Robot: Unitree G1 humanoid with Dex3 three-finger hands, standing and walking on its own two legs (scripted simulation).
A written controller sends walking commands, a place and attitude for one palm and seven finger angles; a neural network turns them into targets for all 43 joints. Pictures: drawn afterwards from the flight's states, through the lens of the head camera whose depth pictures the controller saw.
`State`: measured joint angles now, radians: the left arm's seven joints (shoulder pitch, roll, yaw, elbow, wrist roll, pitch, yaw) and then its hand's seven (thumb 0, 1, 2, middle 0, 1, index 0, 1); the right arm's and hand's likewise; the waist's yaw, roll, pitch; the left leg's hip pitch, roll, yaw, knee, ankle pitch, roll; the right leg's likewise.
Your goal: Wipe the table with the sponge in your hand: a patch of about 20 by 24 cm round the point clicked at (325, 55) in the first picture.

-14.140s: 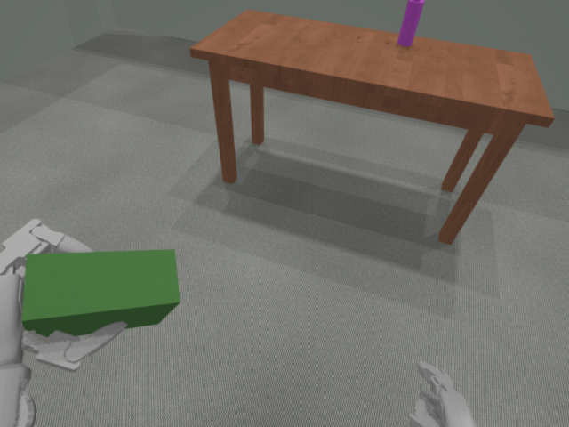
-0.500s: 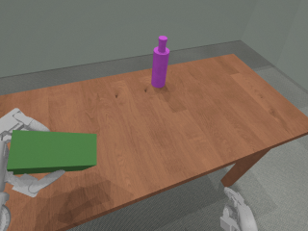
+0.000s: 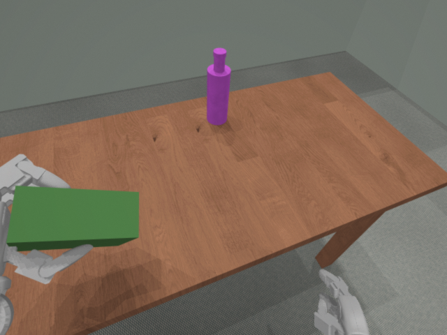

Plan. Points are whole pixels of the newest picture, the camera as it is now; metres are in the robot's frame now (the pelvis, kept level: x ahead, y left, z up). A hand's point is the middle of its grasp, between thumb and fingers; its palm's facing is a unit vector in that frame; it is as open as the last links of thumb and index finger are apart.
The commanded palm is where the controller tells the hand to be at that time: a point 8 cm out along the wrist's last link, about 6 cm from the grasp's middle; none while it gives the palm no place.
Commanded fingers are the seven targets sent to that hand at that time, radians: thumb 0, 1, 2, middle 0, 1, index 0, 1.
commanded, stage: shuffle to correct the standing spot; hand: left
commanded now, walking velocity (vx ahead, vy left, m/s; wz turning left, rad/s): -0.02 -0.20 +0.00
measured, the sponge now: (95, 221) +0.24 +0.20 +0.14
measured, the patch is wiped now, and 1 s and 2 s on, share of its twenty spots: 0.00 0.00 0.00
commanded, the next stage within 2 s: none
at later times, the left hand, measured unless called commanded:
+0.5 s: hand (96, 230) +0.21 +0.18 +0.16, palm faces +0.31 -0.86 -0.41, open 10.3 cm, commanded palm +0.16 +0.22 +0.17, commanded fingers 0.00 0.10 1.30 -1.20 -1.60 -1.20 -1.60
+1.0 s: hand (84, 232) +0.21 +0.20 +0.15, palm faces +0.30 -0.86 -0.41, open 10.3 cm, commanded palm +0.16 +0.24 +0.17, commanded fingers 0.00 0.10 1.30 -1.20 -1.60 -1.20 -1.60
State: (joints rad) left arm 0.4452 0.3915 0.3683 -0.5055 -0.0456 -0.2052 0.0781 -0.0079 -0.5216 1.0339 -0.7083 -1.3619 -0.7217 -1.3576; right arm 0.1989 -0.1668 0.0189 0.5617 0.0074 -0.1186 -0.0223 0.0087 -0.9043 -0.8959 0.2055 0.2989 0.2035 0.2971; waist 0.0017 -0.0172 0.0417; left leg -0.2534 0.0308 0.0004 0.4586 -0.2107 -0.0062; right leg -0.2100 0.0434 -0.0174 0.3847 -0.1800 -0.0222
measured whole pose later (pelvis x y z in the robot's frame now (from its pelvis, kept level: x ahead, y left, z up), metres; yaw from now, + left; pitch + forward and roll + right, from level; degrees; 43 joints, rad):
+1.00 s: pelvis +0.00 -0.04 -0.01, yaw +0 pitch +1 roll -1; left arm 0.50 0.41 0.37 -0.53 -0.09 -0.12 0.07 -0.01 -0.52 1.03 -0.71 -1.36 -0.73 -1.35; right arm 0.19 -0.19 0.01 0.56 0.02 -0.08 -0.04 0.01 -0.91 -0.90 0.20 0.30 0.20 0.30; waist -0.01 0.00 0.03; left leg -0.30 0.09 -0.03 0.52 -0.24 -0.06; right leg -0.26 0.10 -0.04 0.45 -0.21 -0.08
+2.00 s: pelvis +0.00 -0.04 -0.01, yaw +0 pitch +1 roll -1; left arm 0.50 0.40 0.36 -0.54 -0.09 -0.12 0.08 -0.01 -0.52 1.03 -0.71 -1.35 -0.73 -1.35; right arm 0.20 -0.20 0.00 0.57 0.02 -0.07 -0.04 0.01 -0.91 -0.90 0.20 0.30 0.20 0.30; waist -0.01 0.00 0.03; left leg -0.31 0.09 -0.03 0.54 -0.24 -0.06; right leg -0.26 0.10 -0.05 0.47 -0.22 -0.09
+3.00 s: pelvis -0.01 -0.04 -0.01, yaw +1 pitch +0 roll -1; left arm 0.50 0.39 0.35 -0.53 -0.10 -0.11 0.08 -0.01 -0.52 1.04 -0.71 -1.35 -0.73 -1.35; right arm 0.21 -0.20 0.01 0.57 0.02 -0.07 -0.04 0.01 -0.91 -0.90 0.20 0.30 0.20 0.30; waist -0.01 0.01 0.02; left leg -0.31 0.09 -0.04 0.53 -0.24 -0.06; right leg -0.26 0.10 -0.06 0.47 -0.21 -0.09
